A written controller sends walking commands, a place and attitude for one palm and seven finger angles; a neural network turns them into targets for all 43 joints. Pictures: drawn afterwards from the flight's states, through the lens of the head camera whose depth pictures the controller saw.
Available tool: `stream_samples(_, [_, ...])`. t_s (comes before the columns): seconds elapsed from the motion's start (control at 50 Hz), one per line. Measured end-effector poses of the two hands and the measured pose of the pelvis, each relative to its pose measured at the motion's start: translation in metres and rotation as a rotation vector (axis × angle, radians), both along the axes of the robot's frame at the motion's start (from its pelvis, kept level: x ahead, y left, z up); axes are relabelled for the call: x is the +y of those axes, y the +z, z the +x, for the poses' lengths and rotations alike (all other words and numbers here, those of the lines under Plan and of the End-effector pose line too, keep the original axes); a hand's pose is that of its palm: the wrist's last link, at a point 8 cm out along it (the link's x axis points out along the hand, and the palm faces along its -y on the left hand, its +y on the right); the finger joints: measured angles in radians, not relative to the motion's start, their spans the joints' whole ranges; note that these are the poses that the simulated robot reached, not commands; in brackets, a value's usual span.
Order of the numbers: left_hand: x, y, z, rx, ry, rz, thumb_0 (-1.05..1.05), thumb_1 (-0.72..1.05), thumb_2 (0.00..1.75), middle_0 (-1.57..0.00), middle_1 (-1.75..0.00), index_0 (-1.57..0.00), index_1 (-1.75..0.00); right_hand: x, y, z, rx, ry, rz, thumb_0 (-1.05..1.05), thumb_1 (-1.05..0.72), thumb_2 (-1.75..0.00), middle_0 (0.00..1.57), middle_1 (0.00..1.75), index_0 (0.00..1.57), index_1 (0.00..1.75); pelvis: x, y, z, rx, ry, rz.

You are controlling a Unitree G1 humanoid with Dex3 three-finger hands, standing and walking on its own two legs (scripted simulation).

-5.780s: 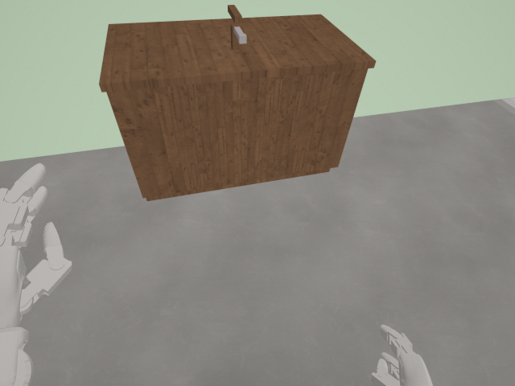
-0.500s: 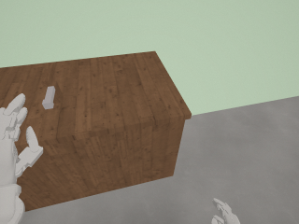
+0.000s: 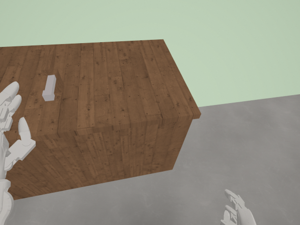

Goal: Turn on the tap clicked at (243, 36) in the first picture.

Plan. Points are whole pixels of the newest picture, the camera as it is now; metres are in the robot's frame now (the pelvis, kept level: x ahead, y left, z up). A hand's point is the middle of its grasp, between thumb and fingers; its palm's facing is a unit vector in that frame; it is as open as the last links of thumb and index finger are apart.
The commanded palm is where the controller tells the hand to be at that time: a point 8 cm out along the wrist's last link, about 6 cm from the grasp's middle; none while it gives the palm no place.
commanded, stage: shuffle to correct the standing spot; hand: left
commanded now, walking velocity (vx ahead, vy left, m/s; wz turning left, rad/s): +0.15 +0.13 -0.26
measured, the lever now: (48, 95) +0.47 +0.40 +0.02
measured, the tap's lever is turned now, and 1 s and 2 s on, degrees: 0 0 0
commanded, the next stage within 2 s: come to a stop and stand still in 0.96 s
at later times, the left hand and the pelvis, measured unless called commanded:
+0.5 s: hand (26, 120) +0.26 +0.29 +0.17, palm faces +0.35 -0.88 -0.33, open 7.4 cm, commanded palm +0.21 +0.33 +0.18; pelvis +0.04 +0.06 -0.02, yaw -2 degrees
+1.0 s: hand (10, 97) +0.31 +0.35 +0.17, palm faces +0.40 -0.85 -0.34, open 7.4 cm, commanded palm +0.26 +0.37 +0.18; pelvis +0.09 +0.10 -0.01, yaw -3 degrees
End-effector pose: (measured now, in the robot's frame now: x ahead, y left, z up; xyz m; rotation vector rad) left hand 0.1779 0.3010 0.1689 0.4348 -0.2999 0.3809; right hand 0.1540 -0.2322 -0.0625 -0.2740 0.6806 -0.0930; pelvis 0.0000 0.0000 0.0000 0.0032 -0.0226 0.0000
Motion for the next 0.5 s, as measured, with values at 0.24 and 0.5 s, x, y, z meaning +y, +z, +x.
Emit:
stream_samples(0.24, [0.005,-0.002,0.04,-0.033,-0.098,-0.005,0.01,0.89,0.9,-0.21,-0.3,-0.21,-0.3,0.044,0.008,0.051,-0.101,0.015,0.053,0.01,-0.9,-0.9,0.21,0.3,0.2,0.3,0.025,-0.009,0.027,0.004,-0.039,-0.015])
stream_samples(0.5, [0.035,0.005,0.046,-0.133,-0.135,0.037,0.01,0.89,0.9,-0.22,-0.3,-0.21,-0.3,0.052,-0.012,0.043,0.022,-0.031,-0.016,0.01,-0.9,-0.9,0.21,0.3,0.2,0.3,0.059,-0.024,0.042,0.011,-0.04,-0.032])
